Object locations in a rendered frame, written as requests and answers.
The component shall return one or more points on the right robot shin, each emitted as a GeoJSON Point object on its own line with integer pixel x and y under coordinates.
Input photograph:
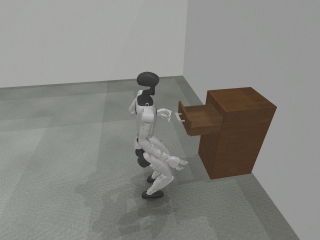
{"type": "Point", "coordinates": [159, 184]}

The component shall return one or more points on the left robot upper arm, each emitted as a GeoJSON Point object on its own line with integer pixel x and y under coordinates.
{"type": "Point", "coordinates": [131, 109]}

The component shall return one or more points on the cabinet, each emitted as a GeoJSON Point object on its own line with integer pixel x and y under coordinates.
{"type": "Point", "coordinates": [247, 116]}

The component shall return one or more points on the drawer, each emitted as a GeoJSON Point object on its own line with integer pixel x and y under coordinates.
{"type": "Point", "coordinates": [200, 119]}

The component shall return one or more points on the right robot upper arm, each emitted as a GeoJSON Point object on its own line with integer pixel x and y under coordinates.
{"type": "Point", "coordinates": [147, 119]}

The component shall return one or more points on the robot right forearm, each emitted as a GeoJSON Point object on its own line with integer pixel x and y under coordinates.
{"type": "Point", "coordinates": [157, 153]}

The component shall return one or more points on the robot shin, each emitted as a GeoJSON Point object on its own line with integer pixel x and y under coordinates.
{"type": "Point", "coordinates": [155, 174]}
{"type": "Point", "coordinates": [159, 184]}

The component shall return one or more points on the robot left hand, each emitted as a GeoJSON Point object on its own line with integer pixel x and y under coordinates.
{"type": "Point", "coordinates": [162, 113]}

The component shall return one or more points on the robot right hand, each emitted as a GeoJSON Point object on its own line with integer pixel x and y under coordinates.
{"type": "Point", "coordinates": [175, 161]}

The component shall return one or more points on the handle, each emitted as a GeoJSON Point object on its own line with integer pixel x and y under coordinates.
{"type": "Point", "coordinates": [178, 117]}

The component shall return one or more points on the left robot shin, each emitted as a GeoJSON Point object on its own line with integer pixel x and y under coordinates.
{"type": "Point", "coordinates": [155, 174]}

